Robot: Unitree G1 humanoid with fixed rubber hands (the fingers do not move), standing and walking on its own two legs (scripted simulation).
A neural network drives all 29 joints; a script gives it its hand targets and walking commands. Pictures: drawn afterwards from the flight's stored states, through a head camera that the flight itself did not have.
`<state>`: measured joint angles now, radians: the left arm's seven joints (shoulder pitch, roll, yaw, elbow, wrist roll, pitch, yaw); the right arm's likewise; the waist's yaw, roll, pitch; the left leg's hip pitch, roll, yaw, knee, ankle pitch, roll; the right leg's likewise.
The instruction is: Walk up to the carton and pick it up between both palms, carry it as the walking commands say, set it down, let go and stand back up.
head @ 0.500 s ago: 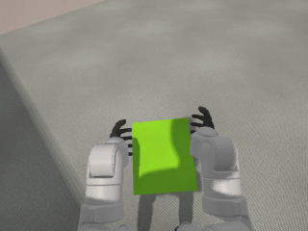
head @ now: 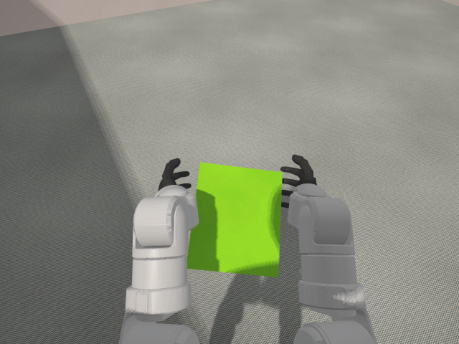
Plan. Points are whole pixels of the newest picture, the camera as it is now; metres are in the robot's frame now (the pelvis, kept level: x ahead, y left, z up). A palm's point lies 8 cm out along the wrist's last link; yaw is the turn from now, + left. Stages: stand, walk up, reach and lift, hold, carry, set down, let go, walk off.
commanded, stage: carry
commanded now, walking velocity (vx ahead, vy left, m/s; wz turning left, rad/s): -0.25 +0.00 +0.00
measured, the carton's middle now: (230, 225) +0.35 +0.04 -0.01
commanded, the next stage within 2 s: none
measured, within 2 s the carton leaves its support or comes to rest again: neither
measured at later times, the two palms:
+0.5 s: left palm out of the picture +0.11 +0.10 +0.08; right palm out of the picture +0.13 -0.12 +0.10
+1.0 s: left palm out of the picture -0.12 +0.05 +0.07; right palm out of the picture -0.12 -0.17 +0.07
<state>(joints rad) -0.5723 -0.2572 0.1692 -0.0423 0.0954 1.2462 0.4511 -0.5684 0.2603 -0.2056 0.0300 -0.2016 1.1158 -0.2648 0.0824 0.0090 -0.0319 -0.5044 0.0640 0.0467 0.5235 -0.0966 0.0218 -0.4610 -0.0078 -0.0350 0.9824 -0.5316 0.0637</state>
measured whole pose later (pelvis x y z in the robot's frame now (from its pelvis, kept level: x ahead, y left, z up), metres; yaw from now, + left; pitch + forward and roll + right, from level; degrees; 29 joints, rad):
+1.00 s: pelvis -0.43 -0.03 -0.01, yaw +2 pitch +0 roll +1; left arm -0.49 -0.23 0.11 0.02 0.13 1.24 0.25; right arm -0.44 0.21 -0.15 -0.06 -0.09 1.18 -0.39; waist -0.06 0.02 0.04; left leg -0.51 0.03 0.07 0.78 -0.45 -0.02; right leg -0.45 -0.06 -0.08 0.67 -0.22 -0.03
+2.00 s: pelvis -0.80 -0.04 +0.00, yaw +2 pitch +1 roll +1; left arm -0.52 -0.24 0.26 0.14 0.20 1.23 0.25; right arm -0.64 0.28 -0.23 0.26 -0.13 1.15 -0.45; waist -0.02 -0.05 -0.10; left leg -0.31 -0.05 0.06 0.57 -0.28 0.06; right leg -0.41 -0.05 -0.08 0.57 -0.17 -0.01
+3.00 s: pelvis -0.80 -0.15 +0.00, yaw -4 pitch +5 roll +1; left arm -0.46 -0.22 0.18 -0.02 0.13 1.25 0.29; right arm -0.53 0.25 -0.14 0.09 -0.10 1.18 -0.40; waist -0.01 -0.03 -0.07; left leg -0.32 0.12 0.07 0.48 -0.22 -0.08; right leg -0.28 -0.02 -0.02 0.58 -0.38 -0.01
